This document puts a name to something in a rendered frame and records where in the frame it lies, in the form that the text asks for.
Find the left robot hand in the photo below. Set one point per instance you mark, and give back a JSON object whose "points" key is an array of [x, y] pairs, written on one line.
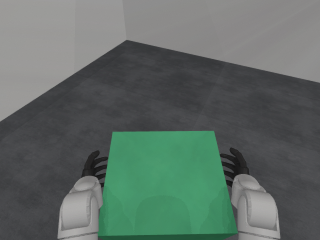
{"points": [[91, 162]]}

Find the right robot hand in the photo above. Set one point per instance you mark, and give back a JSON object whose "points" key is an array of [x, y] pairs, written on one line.
{"points": [[240, 166]]}

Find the robot left forearm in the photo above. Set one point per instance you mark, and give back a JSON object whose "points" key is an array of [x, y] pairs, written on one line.
{"points": [[79, 212]]}

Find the carton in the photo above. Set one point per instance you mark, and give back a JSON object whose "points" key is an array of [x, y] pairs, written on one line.
{"points": [[165, 185]]}

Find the robot right forearm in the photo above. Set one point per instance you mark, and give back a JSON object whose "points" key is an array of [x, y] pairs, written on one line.
{"points": [[257, 213]]}

